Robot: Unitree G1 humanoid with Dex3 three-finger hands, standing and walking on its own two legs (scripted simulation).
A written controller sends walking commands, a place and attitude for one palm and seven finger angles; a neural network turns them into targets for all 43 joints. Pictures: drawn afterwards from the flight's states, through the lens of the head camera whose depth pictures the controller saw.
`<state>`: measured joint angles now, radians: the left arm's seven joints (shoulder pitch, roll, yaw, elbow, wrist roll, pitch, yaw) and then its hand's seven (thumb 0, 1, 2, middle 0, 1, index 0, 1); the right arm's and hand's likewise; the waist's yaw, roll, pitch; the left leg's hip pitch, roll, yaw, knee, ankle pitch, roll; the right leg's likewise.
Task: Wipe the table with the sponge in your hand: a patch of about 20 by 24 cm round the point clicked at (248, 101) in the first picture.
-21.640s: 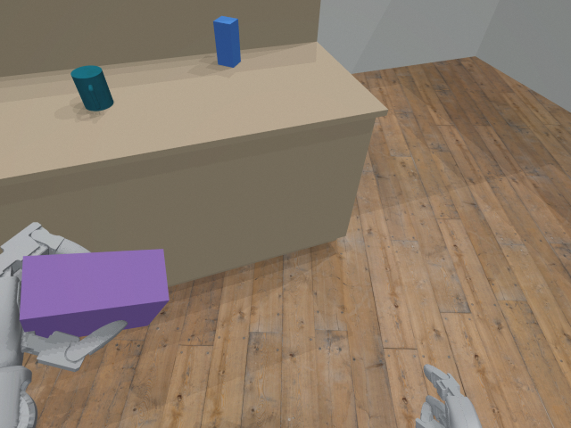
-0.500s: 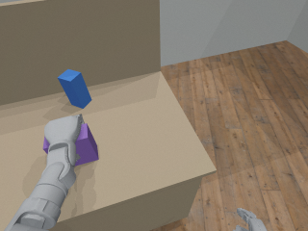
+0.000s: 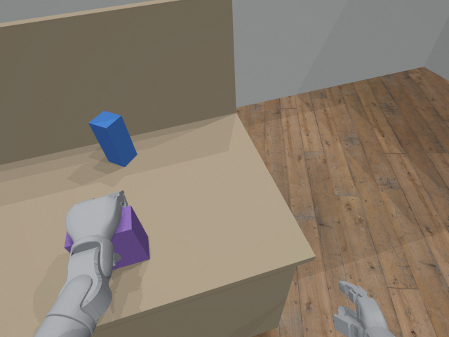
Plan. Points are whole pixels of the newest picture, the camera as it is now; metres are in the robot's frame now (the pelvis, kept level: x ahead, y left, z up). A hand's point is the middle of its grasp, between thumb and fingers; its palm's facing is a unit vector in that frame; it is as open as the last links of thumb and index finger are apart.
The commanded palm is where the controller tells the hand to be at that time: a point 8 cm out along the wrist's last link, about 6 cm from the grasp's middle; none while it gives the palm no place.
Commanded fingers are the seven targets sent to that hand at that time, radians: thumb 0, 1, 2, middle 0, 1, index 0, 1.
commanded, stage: wipe back along the middle lane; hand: left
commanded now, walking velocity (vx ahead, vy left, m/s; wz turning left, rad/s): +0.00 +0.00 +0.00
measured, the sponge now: (115, 246) +0.28 +0.27 -0.02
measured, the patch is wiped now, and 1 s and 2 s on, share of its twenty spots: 0.60 0.65 0.75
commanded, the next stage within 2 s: slide across to the third lane in 0.32 s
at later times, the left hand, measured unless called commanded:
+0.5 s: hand (107, 258) +0.23 +0.24 +0.03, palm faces -0.02 -0.09 -1.00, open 9.9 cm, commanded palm +0.20 +0.23 +0.08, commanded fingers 0.00 0.10 1.30 -1.20 -1.60 -1.20 -1.60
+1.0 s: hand (145, 241) +0.27 +0.18 +0.04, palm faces -0.01 -0.11 -0.99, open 9.9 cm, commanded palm +0.24 +0.17 +0.09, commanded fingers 0.00 0.10 1.30 -1.20 -1.60 -1.20 -1.60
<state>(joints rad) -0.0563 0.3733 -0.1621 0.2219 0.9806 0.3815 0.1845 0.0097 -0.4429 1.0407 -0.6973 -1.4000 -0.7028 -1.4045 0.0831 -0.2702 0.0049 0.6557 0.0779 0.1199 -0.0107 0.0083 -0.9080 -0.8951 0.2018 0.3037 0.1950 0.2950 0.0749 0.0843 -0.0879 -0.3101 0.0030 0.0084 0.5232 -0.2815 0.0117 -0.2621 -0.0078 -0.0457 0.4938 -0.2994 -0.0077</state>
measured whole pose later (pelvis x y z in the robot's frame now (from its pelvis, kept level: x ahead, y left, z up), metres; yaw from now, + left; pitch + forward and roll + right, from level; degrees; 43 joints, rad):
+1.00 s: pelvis -0.02 -0.02 +0.00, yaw +0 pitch +1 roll +0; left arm -0.10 0.25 -0.33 0.19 0.99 0.47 0.18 0.00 -0.47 1.05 -0.72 -1.37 -0.74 -1.36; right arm 0.03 -0.24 0.02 0.69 0.07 0.11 -0.01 0.01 -0.91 -0.90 0.20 0.30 0.20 0.30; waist 0.10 0.10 -0.06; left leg -0.26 0.01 0.00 0.49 -0.24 -0.01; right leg -0.24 0.00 -0.05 0.51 -0.29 -0.03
